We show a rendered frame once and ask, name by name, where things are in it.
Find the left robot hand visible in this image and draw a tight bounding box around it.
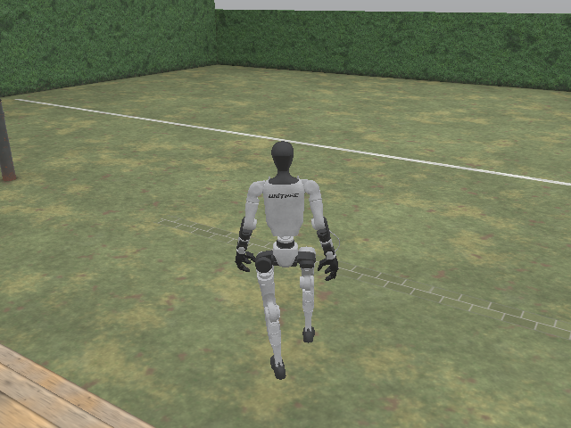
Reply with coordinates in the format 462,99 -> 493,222
235,251 -> 255,272

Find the robot left thigh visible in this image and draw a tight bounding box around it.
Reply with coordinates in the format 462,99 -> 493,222
255,250 -> 280,323

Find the robot right upper arm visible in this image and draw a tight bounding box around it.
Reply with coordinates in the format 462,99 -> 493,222
302,179 -> 326,230

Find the robot left upper arm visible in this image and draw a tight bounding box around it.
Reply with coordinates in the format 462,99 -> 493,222
243,180 -> 265,230

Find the robot torso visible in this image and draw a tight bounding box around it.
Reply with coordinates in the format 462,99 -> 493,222
263,176 -> 305,268

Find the right robot forearm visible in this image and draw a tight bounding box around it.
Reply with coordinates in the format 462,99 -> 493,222
317,217 -> 336,259

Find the right robot hand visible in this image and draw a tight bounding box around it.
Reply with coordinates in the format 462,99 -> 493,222
318,256 -> 339,281

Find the left robot forearm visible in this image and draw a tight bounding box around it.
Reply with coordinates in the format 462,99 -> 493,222
236,217 -> 252,254

